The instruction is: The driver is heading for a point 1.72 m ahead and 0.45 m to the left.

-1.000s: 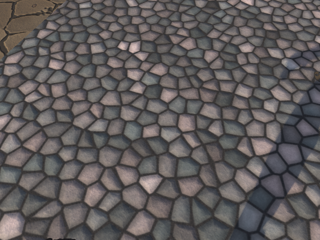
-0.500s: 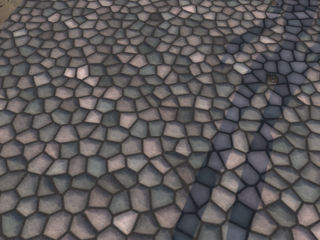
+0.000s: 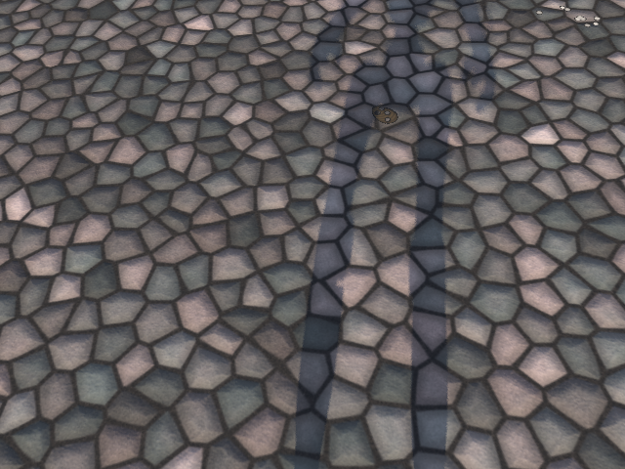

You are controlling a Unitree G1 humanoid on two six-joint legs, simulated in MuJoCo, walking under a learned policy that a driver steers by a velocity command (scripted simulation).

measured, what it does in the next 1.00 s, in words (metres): walks ahead: left foot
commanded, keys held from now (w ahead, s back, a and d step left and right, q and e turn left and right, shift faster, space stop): no key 0.52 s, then w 0.48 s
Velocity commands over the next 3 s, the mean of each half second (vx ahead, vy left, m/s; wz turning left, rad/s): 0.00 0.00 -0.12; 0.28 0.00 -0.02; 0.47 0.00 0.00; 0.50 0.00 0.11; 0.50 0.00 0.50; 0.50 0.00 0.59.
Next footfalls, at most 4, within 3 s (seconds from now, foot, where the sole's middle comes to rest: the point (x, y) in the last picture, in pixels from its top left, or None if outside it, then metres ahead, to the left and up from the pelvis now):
0.26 left None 0.04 0.14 -0.77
1.20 left None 0.43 0.13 -0.77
1.76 right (385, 343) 0.73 -0.10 -0.77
2.32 left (273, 255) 1.00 0.16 -0.77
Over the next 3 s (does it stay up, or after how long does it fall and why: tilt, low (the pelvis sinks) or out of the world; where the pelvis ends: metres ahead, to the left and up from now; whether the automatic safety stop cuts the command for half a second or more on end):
stays up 1.23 0.14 0.00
